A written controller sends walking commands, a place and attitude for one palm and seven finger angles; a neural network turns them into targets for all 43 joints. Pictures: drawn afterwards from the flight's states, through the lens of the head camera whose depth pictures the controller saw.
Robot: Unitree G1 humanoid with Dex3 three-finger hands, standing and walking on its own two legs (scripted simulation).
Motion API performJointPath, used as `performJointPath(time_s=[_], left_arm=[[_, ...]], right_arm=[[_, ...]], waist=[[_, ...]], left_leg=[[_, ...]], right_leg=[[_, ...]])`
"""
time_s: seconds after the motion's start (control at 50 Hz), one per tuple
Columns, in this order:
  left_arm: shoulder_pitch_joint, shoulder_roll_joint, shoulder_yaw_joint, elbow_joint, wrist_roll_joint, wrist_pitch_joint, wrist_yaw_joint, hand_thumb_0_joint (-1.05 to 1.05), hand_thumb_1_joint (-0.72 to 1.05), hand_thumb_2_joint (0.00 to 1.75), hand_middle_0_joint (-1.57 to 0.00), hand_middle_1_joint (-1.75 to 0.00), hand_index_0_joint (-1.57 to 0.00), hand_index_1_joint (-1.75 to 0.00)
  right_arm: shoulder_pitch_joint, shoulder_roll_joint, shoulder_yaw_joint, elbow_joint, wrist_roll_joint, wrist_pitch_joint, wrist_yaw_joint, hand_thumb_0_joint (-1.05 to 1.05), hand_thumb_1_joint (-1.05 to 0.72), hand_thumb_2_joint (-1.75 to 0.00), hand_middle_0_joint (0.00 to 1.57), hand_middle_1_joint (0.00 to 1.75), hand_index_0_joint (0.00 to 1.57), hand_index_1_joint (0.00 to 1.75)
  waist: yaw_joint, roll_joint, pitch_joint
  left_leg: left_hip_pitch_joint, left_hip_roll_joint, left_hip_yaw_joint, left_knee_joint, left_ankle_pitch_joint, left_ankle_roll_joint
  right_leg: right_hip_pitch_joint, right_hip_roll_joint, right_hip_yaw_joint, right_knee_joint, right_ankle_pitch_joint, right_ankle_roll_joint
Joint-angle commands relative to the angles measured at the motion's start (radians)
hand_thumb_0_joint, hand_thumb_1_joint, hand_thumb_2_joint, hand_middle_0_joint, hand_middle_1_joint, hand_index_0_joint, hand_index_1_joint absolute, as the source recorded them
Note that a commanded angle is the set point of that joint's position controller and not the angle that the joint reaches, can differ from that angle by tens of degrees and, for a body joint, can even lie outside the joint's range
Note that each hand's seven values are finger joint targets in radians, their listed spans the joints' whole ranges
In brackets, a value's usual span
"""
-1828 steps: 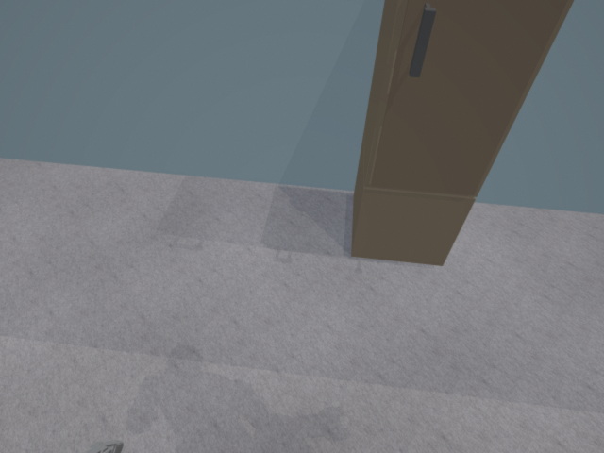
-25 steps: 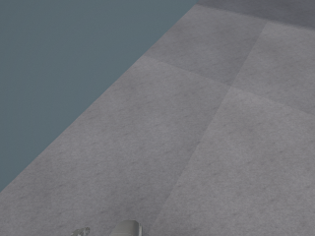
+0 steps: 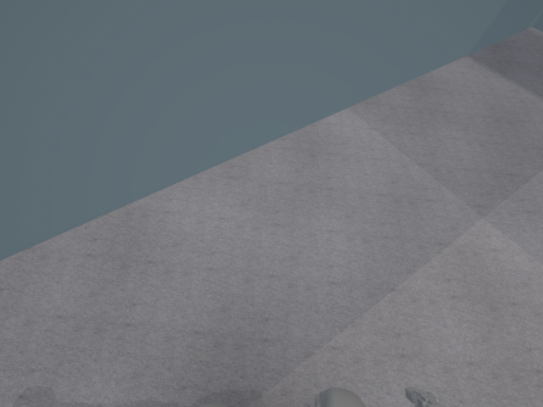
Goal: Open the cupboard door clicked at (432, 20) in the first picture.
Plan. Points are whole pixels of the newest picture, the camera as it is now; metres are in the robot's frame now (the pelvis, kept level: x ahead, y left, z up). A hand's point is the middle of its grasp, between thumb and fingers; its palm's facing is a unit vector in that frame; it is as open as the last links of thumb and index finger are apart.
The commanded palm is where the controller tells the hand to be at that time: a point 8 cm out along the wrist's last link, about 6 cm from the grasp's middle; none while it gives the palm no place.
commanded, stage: turn to face it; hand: left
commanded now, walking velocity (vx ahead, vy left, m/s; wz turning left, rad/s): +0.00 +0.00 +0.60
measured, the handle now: out of the picture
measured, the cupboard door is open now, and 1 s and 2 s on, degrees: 49 49 49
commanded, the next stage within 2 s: none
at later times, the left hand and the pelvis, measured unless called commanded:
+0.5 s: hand out of the picture +0.04 +0.15 -0.15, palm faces +0.26 -0.93 -0.24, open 7.4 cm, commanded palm none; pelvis +0.01 -0.05 +0.01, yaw +18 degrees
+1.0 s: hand out of the picture -0.03 +0.22 -0.16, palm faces +0.57 -0.78 -0.25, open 7.4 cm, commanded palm none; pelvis +0.00 -0.01 +0.01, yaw +34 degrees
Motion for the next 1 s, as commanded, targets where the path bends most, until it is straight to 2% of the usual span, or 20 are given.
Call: performJointPath(time_s=[0.0,0.16,0.22,0.24,0.26,0.28,0.3,0.36,0.48,0.52,0.56,0.6,0.62,0.64,0.66,0.68,0.7,0.74,0.8,0.98], left_arm=[[0.01,0.076,0.017,-0.075,0.005,-0.023,0.008,0.0,0.9,0.9,-0.2,-0.3,-0.2,-0.3],[-0.052,0.054,0.009,-0.124,-0.006,-0.042,0.013,0.0,0.9,0.9,-0.2,-0.3,-0.2,-0.3],[0.049,0.085,0.019,-0.102,-0.011,-0.06,0.022,0.0,0.9,0.9,-0.2,-0.3,-0.2,-0.3],[0.081,0.144,0.033,-0.094,-0.002,-0.071,0.03,0.0,0.9,0.9,-0.2,-0.3,-0.2,-0.3],[0.077,0.218,0.044,-0.098,0.01,-0.072,0.036,0.0,0.9,0.9,-0.2,-0.3,-0.2,-0.3],[0.06,0.205,0.031,-0.101,0.003,-0.069,0.039,0.0,0.9,0.9,-0.2,-0.3,-0.2,-0.3],[-0.006,0.148,0.018,-0.112,0.002,-0.072,0.041,0.0,0.9,0.9,-0.2,-0.3,-0.2,-0.3],[-0.067,0.094,-0.001,-0.12,-0.007,-0.072,0.034,0.0,0.9,0.9,-0.2,-0.3,-0.2,-0.3],[0.058,0.14,0.017,-0.078,0.002,-0.074,0.031,0.0,0.9,0.9,-0.2,-0.3,-0.2,-0.3],[0.081,0.154,0.023,-0.066,0.008,-0.072,0.029,0.0,0.9,0.9,-0.2,-0.3,-0.2,-0.3],[0.084,0.169,0.032,-0.064,0.01,-0.069,0.027,0.0,0.9,0.9,-0.2,-0.3,-0.2,-0.3],[0.07,0.177,0.035,-0.066,0.006,-0.066,0.021,0.0,0.9,0.9,-0.2,-0.3,-0.2,-0.3],[0.055,0.167,0.035,-0.067,0.001,-0.065,0.019,0.0,0.9,0.9,-0.2,-0.3,-0.2,-0.3],[0.054,0.136,0.029,-0.088,-0.008,-0.06,0.014,0.0,0.9,0.9,-0.2,-0.3,-0.2,-0.3],[0.003,0.055,0.006,-0.136,-0.015,-0.055,0.007,0.0,0.9,0.9,-0.2,-0.3,-0.2,-0.3],[-0.059,0.073,0.006,-0.153,-0.004,-0.037,0.018,0.0,0.9,0.9,-0.2,-0.3,-0.2,-0.3],[-0.068,0.079,0.009,-0.156,-0.001,-0.034,0.019,0.0,0.9,0.9,-0.2,-0.3,-0.2,-0.3],[-0.062,0.079,0.014,-0.109,0.001,-0.029,0.013,0.0,0.9,0.9,-0.2,-0.3,-0.2,-0.3],[-0.012,0.08,0.017,-0.08,0.004,-0.024,0.004,0.0,0.9,0.9,-0.2,-0.3,-0.2,-0.3],[-0.066,0.063,0.009,-0.12,-0.003,-0.034,0.012,0.0,0.9,0.9,-0.2,-0.3,-0.2,-0.3]], right_arm=[[0.054,-0.207,-0.066,-0.048,0.003,-0.019,-0.012,0.0,-0.9,-0.9,0.2,0.3,0.2,0.3],[0.099,-0.211,-0.087,-0.04,-0.006,-0.008,-0.011,0.0,-0.9,-0.9,0.2,0.3,0.2,0.3],[0.067,-0.187,-0.088,-0.053,0.007,-0.005,-0.01,0.0,-0.9,-0.9,0.2,0.3,0.2,0.3],[0.083,-0.132,-0.083,-0.057,0.017,-0.007,-0.005,0.0,-0.9,-0.9,0.2,0.3,0.2,0.3],[0.083,-0.082,-0.076,-0.077,0.017,-0.009,-0.002,0.0,-0.9,-0.9,0.2,0.3,0.2,0.3],[0.075,-0.135,-0.081,-0.068,0.004,-0.002,0.002,0.0,-0.9,-0.9,0.2,0.3,0.2,0.3],[0.097,-0.127,-0.082,-0.049,0.002,0.008,0.009,0.0,-0.9,-0.9,0.2,0.3,0.2,0.3],[0.106,-0.105,-0.075,-0.013,0.004,0.031,0.022,0.0,-0.9,-0.9,0.2,0.3,0.2,0.3],[-0.009,-0.072,-0.055,-0.031,0.009,0.027,0.03,0.0,-0.9,-0.9,0.2,0.3,0.2,0.3],[-0.029,-0.066,-0.051,-0.041,0.012,0.021,0.032,0.0,-0.9,-0.9,0.2,0.3,0.2,0.3],[-0.03,-0.067,-0.05,-0.046,0.014,0.015,0.031,0.0,-0.9,-0.9,0.2,0.3,0.2,0.3],[0.017,-0.084,-0.053,-0.038,0.013,0.008,0.028,0.0,-0.9,-0.9,0.2,0.3,0.2,0.3],[0.067,-0.108,-0.061,-0.027,0.009,0.002,0.028,0.0,-0.9,-0.9,0.2,0.3,0.2,0.3],[0.142,-0.188,-0.082,-0.014,0.004,-0.006,0.024,0.0,-0.9,-0.9,0.2,0.3,0.2,0.3],[0.229,-0.302,-0.111,-0.005,-0.001,-0.012,0.013,0.0,-0.9,-0.9,0.2,0.3,0.2,0.3],[0.267,-0.317,-0.111,0.019,0.004,-0.003,0.003,0.0,-0.9,-0.9,0.2,0.3,0.2,0.3],[0.226,-0.295,-0.101,0.006,0.0,-0.007,-0.003,0.0,-0.9,-0.9,0.2,0.3,0.2,0.3],[0.096,-0.235,-0.084,-0.034,-0.003,-0.011,-0.017,0.0,-0.9,-0.9,0.2,0.3,0.2,0.3],[0.057,-0.206,-0.068,-0.047,-0.001,-0.02,-0.019,0.0,-0.9,-0.9,0.2,0.3,0.2,0.3],[0.091,-0.215,-0.08,-0.043,-0.008,-0.009,-0.013,0.0,-0.9,-0.9,0.2,0.3,0.2,0.3]], waist=[[-0.032,0.146,-0.101],[-0.052,0.227,-0.152],[0.005,0.171,-0.186],[0.017,-0.003,-0.22],[0.025,-0.265,-0.189],[0.013,-0.189,-0.157],[-0.031,-0.131,-0.114],[-0.068,-0.183,-0.071],[-0.001,-0.128,-0.096],[0.013,-0.181,-0.102],[0.013,-0.199,-0.105],[-0.021,-0.173,-0.128],[-0.054,-0.122,-0.157],[-0.098,0.057,-0.229],[-0.149,0.36,-0.259],[-0.153,0.261,-0.271],[-0.131,0.199,-0.23],[-0.081,0.237,-0.141],[-0.041,0.182,-0.111],[-0.056,0.188,-0.132]], left_leg=[[0.07,0.241,-0.291,-0.243,0.179,0.1],[0.064,0.216,-0.397,-0.16,0.318,0.098],[-0.056,0.157,-0.393,-0.06,0.283,0.037],[-0.204,0.075,-0.302,0.07,0.071,-0.026],[-0.359,-0.068,-0.083,0.329,-0.319,-0.108],[-0.325,-0.008,-0.108,0.545,-0.367,-0.099],[-0.325,0.021,-0.12,0.644,-0.285,-0.102],[-0.318,0.058,-0.057,0.702,-0.154,-0.134],[-0.248,0.062,0.04,0.397,-0.191,-0.143],[-0.208,0.055,0.064,0.301,-0.206,-0.133],[-0.152,0.042,0.088,0.209,-0.203,-0.118],[-0.033,0.023,0.106,0.075,-0.102,-0.103],[0.091,0.026,0.087,-0.052,0.008,-0.092],[0.287,0.151,-0.067,-0.104,0.23,-0.035],[0.393,0.436,-0.464,-0.138,0.672,0.129],[0.359,0.474,-0.44,-0.124,0.743,0.191],[0.282,0.43,-0.379,-0.144,0.552,0.18],[0.146,0.318,-0.317,-0.184,0.36,0.116],[0.122,0.256,-0.265,-0.208,0.345,0.086],[0.113,0.234,-0.37,-0.18,0.311,0.105]], right_leg=[[-0.036,0.013,0.019,-0.069,0.038,0.012],[0.134,0.1,-0.004,-0.414,-0.023,-0.012],[0.389,0.093,0.009,-0.725,0.17,-0.028],[0.558,-0.074,0.152,-0.849,0.183,-0.071],[0.571,-0.35,0.401,-0.878,0.313,-0.191],[0.424,-0.404,0.366,-0.856,0.405,-0.253],[0.376,-0.325,0.252,-0.843,0.409,-0.251],[0.354,-0.2,0.042,-0.806,0.555,-0.187],[0.471,-0.232,-0.039,-0.748,0.687,-0.189],[0.486,-0.242,-0.053,-0.716,0.726,-0.186],[0.469,-0.257,-0.062,-0.679,0.749,-0.187],[0.416,-0.247,-0.106,-0.605,0.71,-0.149],[0.353,-0.229,-0.137,-0.501,0.663,-0.113],[0.183,-0.169,-0.187,-0.321,0.433,-0.058],[-0.09,-0.018,-0.175,-0.073,-0.269,0.014],[-0.108,-0.022,-0.029,0.026,-0.298,-0.011],[-0.105,-0.032,-0.004,0.049,-0.23,-0.019],[-0.098,-0.027,0.025,0.06,-0.081,-0.01],[-0.073,-0.001,0.018,0.013,0.014,-0.002],[0.042,0.065,0.009,-0.298,-0.025,-0.005]])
